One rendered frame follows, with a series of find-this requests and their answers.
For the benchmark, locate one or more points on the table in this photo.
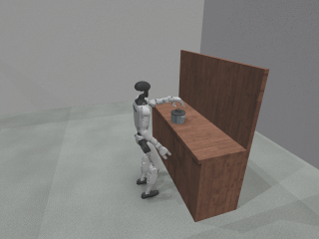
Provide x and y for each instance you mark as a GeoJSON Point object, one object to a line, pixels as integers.
{"type": "Point", "coordinates": [210, 150]}

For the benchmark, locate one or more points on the left robot forearm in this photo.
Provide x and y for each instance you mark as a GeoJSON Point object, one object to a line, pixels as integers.
{"type": "Point", "coordinates": [164, 100]}

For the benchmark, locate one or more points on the pot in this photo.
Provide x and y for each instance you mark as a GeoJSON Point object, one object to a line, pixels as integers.
{"type": "Point", "coordinates": [177, 119]}

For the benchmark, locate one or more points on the left robot upper arm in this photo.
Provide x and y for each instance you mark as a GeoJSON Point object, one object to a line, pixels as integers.
{"type": "Point", "coordinates": [152, 103]}

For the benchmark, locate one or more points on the humanoid robot torso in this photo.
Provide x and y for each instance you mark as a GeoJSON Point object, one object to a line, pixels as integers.
{"type": "Point", "coordinates": [137, 120]}

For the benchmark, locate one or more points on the right robot forearm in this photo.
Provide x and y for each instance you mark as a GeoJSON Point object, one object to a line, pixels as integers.
{"type": "Point", "coordinates": [151, 139]}

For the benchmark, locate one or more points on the left robot hand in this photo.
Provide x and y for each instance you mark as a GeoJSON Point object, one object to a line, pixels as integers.
{"type": "Point", "coordinates": [177, 99]}

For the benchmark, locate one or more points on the lid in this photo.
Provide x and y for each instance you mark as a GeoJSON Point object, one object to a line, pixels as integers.
{"type": "Point", "coordinates": [175, 113]}

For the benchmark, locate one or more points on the robot right foot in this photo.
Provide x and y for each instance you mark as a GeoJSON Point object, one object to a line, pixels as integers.
{"type": "Point", "coordinates": [152, 194]}

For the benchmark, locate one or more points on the right robot upper arm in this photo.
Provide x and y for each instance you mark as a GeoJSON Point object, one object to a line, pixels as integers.
{"type": "Point", "coordinates": [145, 115]}

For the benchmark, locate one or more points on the right robot hand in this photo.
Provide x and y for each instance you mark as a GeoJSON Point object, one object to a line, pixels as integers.
{"type": "Point", "coordinates": [163, 151]}

